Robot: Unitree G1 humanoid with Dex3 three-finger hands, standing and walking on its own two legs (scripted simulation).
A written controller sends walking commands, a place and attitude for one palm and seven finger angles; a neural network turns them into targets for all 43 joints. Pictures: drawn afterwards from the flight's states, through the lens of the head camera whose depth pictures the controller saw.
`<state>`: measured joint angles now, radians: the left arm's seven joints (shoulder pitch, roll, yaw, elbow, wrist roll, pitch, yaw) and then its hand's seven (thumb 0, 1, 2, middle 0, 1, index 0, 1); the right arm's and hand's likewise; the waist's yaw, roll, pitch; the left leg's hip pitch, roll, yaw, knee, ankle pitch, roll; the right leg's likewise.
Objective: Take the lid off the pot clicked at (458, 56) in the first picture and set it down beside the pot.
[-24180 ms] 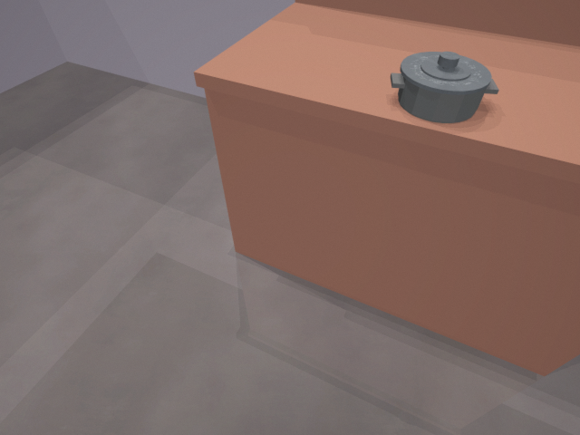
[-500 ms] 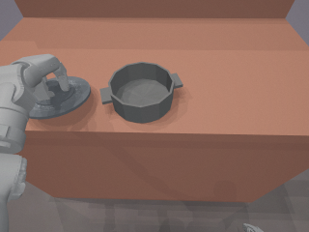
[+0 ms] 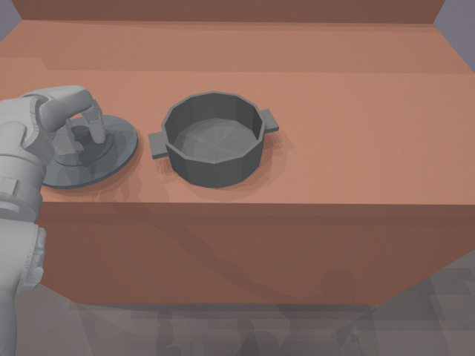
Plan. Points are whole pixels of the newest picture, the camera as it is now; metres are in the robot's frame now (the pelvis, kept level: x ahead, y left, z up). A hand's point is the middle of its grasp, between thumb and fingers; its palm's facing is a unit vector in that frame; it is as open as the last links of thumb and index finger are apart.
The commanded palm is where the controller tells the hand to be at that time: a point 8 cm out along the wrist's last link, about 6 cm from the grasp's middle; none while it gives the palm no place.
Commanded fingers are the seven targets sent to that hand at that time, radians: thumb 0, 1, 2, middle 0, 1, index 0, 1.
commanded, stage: open the fingers wide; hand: left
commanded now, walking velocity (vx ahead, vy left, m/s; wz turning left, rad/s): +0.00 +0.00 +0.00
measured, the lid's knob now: (78, 136) +0.47 +0.27 +0.10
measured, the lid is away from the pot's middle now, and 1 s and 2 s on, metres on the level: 0.24 0.23 0.23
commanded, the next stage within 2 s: raise the empty hand in 1.14 s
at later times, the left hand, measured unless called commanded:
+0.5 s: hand (81, 133) +0.46 +0.25 +0.12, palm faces -0.37 -0.02 -0.93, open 6.7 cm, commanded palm +0.46 +0.26 +0.19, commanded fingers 0.00 0.12 1.03 -0.68 -0.70 -0.72 -0.72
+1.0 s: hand (76, 135) +0.45 +0.26 +0.12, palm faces -0.36 -0.04 -0.93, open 10.6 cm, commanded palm +0.45 +0.27 +0.19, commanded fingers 0.00 -0.17 0.97 -0.54 -0.49 -0.54 -0.49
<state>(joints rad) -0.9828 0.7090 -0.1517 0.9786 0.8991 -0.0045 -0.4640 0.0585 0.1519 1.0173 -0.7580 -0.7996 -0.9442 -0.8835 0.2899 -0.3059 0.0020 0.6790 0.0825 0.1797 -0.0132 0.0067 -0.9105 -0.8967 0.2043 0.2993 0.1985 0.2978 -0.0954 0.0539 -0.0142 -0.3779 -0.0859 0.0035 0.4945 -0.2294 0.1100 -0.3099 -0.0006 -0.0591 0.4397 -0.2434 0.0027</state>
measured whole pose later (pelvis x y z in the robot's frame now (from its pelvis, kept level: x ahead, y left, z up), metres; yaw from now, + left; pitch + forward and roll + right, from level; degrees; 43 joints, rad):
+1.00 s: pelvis +0.01 -0.01 +0.00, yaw -1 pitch +8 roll -2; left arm -0.85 0.75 -0.06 0.84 0.90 -0.08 -0.40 0.00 -0.12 0.97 -0.57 -0.53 -0.57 -0.53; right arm 0.22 -0.30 0.01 0.64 0.09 0.24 -0.03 0.01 -0.91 -0.90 0.20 0.30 0.20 0.30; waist -0.08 0.06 -0.03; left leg -0.39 -0.06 0.01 0.51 -0.25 0.09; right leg -0.33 0.02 -0.05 0.45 -0.25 -0.01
